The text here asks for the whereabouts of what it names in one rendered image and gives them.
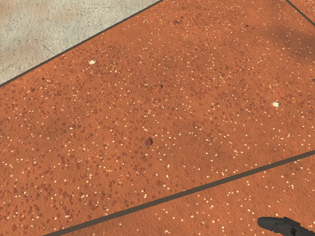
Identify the right robot hand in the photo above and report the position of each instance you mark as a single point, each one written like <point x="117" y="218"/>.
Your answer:
<point x="285" y="226"/>

